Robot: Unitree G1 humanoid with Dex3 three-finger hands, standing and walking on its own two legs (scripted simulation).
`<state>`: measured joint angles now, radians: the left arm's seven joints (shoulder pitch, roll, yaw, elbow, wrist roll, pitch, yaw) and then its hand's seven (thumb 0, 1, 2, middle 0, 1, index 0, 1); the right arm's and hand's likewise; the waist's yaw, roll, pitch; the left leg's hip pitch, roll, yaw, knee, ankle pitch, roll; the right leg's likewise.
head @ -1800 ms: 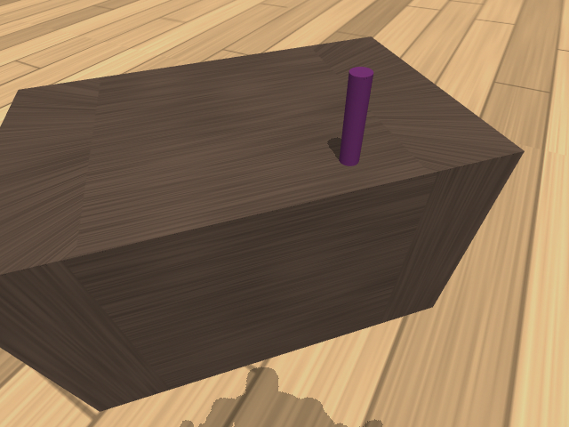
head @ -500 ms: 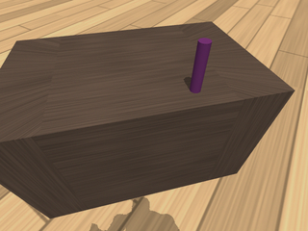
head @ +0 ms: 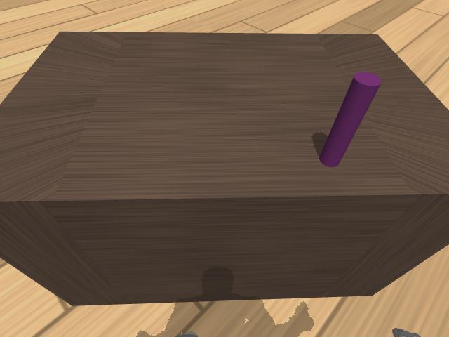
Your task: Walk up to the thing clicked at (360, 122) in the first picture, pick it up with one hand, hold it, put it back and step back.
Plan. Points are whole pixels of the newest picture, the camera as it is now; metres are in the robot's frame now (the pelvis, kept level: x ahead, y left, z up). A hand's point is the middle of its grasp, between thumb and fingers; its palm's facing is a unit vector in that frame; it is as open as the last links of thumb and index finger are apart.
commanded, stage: walk up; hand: right
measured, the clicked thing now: (345, 125) +0.53 -0.20 +0.11
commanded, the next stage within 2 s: stand in 1.74 s
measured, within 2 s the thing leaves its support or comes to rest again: neither
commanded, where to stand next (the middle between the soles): +0.09 -0.03 m, yaw +6 degrees
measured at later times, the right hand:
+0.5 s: hand out of the picture +0.18 -0.30 -0.15, palm faces -0.20 +0.90 -0.38, open 7.4 cm
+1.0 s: hand (373, 330) +0.20 -0.26 -0.13, palm faces -0.20 +0.92 -0.34, open 7.4 cm
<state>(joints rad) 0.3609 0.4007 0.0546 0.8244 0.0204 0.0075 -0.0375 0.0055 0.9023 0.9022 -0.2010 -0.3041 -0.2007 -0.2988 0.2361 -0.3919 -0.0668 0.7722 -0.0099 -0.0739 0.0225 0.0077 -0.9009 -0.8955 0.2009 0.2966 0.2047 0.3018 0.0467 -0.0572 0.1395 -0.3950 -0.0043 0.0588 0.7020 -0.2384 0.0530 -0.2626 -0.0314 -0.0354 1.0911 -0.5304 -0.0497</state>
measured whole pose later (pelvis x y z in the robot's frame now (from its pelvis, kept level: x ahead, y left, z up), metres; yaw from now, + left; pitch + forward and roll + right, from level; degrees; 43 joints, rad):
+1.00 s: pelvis +0.05 -0.03 +0.02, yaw +9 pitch -3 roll +0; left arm 0.11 0.37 -0.01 1.03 0.00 -0.03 0.00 0.00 0.90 0.90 -0.20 -0.30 -0.20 -0.30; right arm 0.09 -0.35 0.00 1.03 0.00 -0.01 0.02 0.01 -0.90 -0.90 0.20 0.30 0.21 0.30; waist 0.02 0.00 0.08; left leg -0.23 0.00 -0.03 0.59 -0.31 0.00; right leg -0.23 -0.04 -0.02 0.56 -0.28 0.03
